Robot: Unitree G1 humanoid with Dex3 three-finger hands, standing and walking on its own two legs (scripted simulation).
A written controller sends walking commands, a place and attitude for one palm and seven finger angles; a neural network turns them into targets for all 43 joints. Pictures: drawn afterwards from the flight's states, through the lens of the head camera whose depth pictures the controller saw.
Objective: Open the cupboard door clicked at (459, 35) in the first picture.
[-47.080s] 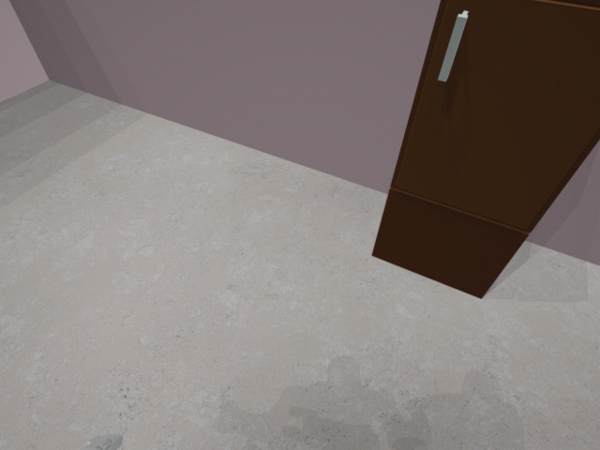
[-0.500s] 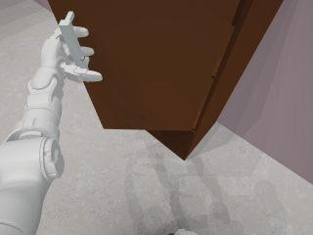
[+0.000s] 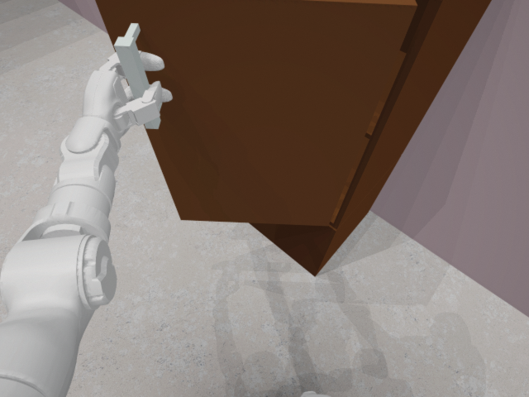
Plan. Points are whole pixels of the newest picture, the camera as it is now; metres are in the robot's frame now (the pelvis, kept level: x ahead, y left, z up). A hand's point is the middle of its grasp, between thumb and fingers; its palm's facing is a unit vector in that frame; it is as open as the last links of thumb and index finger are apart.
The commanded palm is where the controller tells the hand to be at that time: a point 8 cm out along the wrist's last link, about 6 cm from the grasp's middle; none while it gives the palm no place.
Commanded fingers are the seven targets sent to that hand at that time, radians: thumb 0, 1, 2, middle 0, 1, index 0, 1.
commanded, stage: close the thumb around the handle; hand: left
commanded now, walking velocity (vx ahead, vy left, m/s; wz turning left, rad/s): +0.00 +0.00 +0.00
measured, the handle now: (143, 79) +0.56 +0.15 +0.15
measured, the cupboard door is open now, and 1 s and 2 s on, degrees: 40 74 79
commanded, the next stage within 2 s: pull the door open along its arc in 0.04 s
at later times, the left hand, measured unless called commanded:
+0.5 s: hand (153, 120) +0.47 +0.13 +0.15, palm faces -0.11 -0.99 +0.00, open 5.5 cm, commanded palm +0.42 +0.19 +0.15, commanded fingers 0.00 0.90 0.90 -0.40 -1.35 -0.40 -1.35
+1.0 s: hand (202, 231) +0.29 +0.05 +0.16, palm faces +0.21 -0.98 +0.05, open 6.0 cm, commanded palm +0.23 +0.11 +0.15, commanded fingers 0.00 0.90 0.90 -0.40 -1.35 -0.40 -1.35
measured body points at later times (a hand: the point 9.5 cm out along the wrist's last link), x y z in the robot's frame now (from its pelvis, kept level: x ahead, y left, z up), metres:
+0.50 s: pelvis +0.01 -0.01 +0.01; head +0.06 -0.02 +0.45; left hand +0.47 +0.18 +0.15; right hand +0.02 -0.27 -0.12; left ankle -0.03 +0.08 -0.72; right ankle +0.00 -0.11 -0.72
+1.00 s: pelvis +0.00 -0.03 +0.01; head -0.03 -0.06 +0.46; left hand +0.27 +0.11 +0.15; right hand +0.22 -0.22 -0.05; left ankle -0.03 +0.08 -0.72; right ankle +0.00 -0.11 -0.72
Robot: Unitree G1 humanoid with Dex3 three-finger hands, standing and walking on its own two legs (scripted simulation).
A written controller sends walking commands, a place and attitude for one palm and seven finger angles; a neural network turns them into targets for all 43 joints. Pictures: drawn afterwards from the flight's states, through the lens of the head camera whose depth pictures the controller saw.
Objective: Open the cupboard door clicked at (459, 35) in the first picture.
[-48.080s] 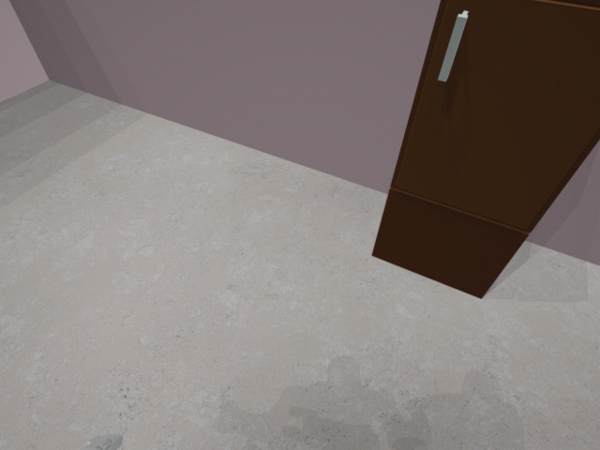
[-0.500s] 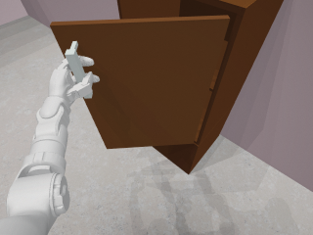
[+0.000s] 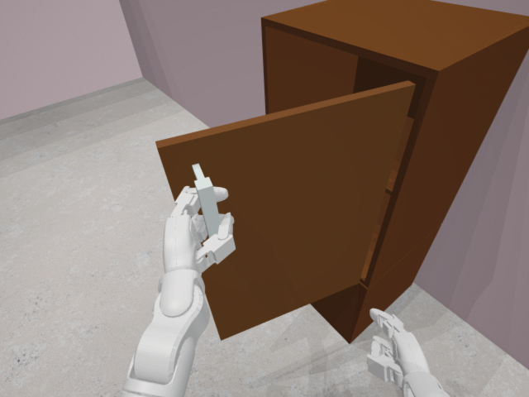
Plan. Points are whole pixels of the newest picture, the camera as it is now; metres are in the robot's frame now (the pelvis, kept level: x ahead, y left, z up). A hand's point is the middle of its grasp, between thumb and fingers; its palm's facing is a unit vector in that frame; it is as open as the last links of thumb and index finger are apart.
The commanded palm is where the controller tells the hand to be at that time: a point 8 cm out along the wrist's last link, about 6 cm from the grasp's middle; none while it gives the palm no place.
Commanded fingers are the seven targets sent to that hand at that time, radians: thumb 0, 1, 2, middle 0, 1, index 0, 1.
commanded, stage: pull the door open along its arc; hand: left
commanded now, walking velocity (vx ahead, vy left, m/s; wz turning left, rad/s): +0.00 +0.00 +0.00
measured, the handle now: (208, 211) +0.35 +0.12 +0.14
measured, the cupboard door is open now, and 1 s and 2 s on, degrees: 74 79 81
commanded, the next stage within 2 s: open thumb and fingers to let go in 0.14 s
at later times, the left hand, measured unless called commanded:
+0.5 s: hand (242, 252) +0.27 +0.05 +0.14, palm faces +0.27 -0.96 +0.01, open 7.3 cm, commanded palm +0.22 +0.10 +0.14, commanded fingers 0.00 -0.08 0.48 -0.33 -1.25 -0.33 -1.25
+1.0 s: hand (236, 249) +0.27 +0.06 +0.15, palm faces +0.21 -0.98 +0.00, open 14.8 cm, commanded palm +0.22 +0.10 +0.14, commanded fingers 0.00 -0.50 0.30 -0.16 -0.35 -0.16 -0.35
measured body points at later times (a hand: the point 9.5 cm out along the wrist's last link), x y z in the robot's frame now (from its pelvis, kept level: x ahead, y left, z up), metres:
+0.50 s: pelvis -0.01 -0.02 +0.00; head -0.04 -0.05 +0.45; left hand +0.25 +0.10 +0.15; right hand +0.18 -0.21 -0.10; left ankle -0.03 +0.12 -0.74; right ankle +0.00 -0.08 -0.74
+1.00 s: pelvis -0.02 +0.02 +0.00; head -0.05 +0.00 +0.45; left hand +0.25 +0.11 +0.15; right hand +0.19 -0.16 -0.08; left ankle -0.03 +0.12 -0.74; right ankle +0.00 -0.08 -0.74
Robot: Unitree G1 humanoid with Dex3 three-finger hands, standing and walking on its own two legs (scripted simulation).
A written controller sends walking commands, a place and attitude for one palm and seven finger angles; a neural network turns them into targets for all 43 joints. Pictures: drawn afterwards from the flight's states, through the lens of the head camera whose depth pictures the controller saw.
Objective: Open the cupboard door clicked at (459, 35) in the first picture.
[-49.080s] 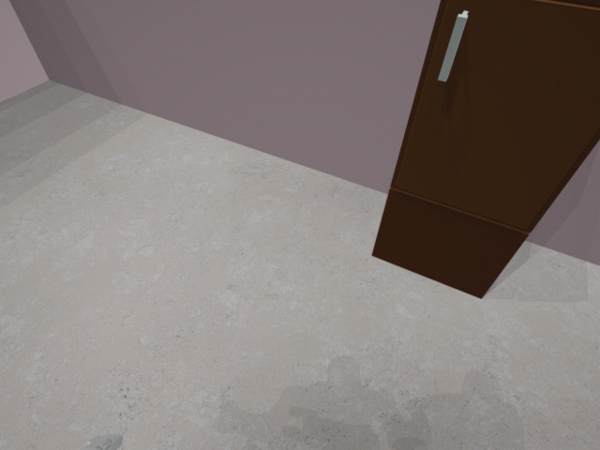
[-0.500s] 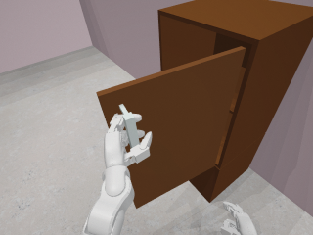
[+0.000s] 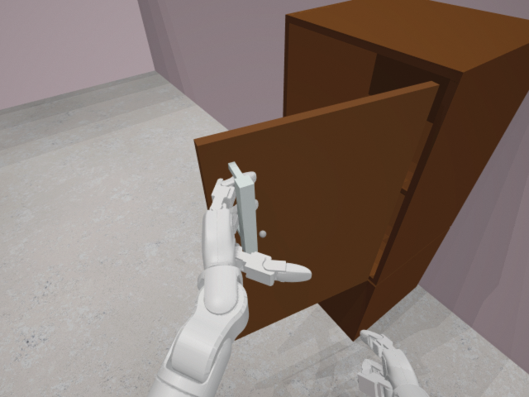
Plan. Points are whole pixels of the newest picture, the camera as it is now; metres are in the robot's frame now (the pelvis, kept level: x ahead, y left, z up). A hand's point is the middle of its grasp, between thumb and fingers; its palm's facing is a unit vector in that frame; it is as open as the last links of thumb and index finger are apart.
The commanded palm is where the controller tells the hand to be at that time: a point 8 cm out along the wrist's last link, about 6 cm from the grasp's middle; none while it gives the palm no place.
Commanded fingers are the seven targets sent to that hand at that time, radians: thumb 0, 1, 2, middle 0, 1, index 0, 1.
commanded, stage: open thumb and fingers to let go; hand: left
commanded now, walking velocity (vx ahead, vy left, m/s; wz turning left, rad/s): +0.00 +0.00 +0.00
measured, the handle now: (242, 210) +0.35 +0.07 +0.14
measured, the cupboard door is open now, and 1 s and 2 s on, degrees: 79 81 81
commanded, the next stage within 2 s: slide the hand sideways off the handle in 0.06 s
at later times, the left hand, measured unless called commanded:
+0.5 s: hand (254, 255) +0.26 +0.04 +0.14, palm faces -0.24 -0.97 +0.00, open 16.3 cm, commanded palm +0.23 +0.09 +0.14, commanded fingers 0.00 -0.50 0.30 -0.15 -0.30 -0.15 -0.30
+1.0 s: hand (212, 280) +0.22 +0.09 +0.14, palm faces -0.14 -0.99 -0.07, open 16.2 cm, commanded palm +0.19 +0.15 +0.14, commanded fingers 0.00 -0.50 0.30 -0.15 -0.30 -0.15 -0.30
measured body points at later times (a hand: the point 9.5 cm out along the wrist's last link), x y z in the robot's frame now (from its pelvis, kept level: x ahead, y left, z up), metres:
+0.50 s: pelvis +0.01 +0.01 +0.00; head -0.03 -0.01 +0.44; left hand +0.27 +0.10 +0.15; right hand +0.20 -0.19 -0.08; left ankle +0.00 +0.10 -0.74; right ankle +0.02 -0.10 -0.74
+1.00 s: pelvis +0.02 -0.02 +0.00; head -0.02 -0.04 +0.45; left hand +0.23 +0.15 +0.14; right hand +0.21 -0.23 -0.07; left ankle +0.00 +0.10 -0.74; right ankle +0.02 -0.10 -0.74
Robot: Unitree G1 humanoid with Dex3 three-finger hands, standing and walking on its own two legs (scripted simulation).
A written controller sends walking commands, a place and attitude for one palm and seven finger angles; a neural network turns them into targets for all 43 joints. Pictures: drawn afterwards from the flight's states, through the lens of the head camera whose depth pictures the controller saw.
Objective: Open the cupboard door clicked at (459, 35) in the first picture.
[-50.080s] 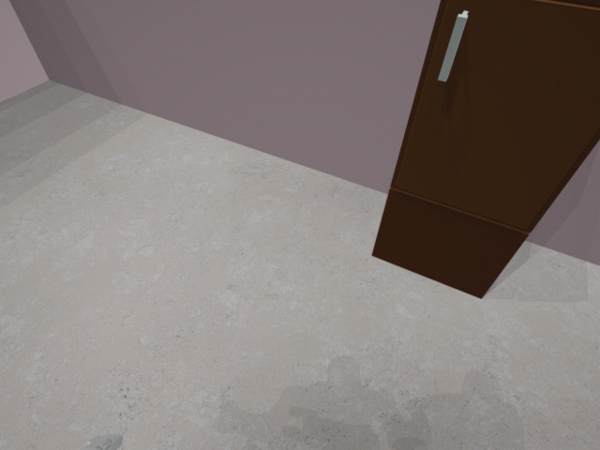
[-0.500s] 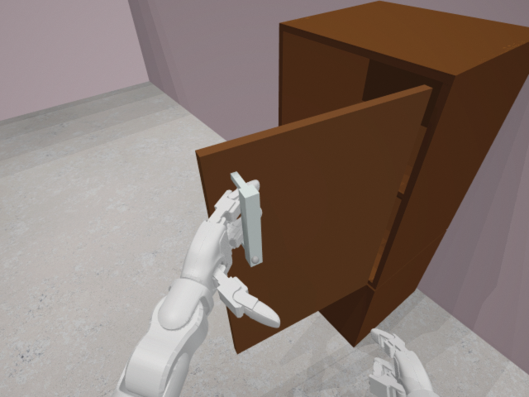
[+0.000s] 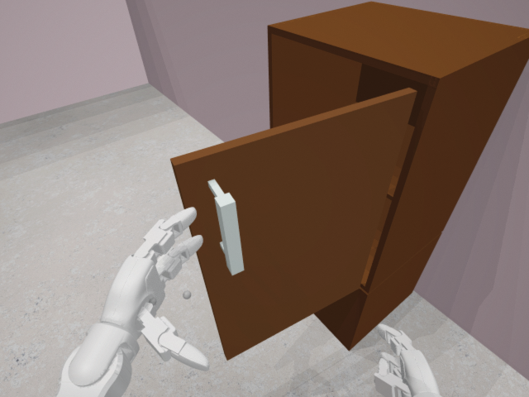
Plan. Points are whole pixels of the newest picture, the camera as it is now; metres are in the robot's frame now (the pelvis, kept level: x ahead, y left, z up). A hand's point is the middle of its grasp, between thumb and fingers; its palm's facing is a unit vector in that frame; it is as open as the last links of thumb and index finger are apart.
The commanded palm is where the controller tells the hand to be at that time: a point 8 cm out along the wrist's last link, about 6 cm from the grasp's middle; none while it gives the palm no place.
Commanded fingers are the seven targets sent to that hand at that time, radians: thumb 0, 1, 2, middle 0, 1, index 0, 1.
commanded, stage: slide the hand sideways off the handle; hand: left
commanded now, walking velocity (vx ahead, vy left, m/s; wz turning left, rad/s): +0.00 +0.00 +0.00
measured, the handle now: (225, 228) +0.31 +0.09 +0.14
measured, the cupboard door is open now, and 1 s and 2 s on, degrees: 81 81 81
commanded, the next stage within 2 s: draw the hand back to the body in 0.36 s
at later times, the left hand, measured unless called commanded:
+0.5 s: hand (132, 305) +0.19 +0.18 +0.13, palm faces -0.10 -0.99 -0.07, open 16.3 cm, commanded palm +0.16 +0.22 +0.14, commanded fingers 0.00 -0.50 0.30 -0.15 -0.30 -0.15 -0.30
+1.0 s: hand (99, 301) +0.18 +0.21 +0.15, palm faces -0.05 -0.98 -0.18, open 16.1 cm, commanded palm +0.15 +0.27 +0.16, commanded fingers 0.00 -0.22 0.42 -0.16 -0.30 -0.16 -0.30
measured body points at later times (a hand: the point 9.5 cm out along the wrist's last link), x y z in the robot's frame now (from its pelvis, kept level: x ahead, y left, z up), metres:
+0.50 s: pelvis -0.01 +0.02 +0.00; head -0.04 +0.01 +0.45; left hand +0.19 +0.23 +0.14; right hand +0.18 -0.20 -0.06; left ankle -0.02 +0.12 -0.73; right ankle +0.00 -0.08 -0.73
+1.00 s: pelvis +0.00 +0.04 +0.00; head -0.03 +0.03 +0.45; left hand +0.18 +0.27 +0.16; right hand +0.21 -0.16 -0.05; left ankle -0.02 +0.12 -0.73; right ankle +0.00 -0.08 -0.73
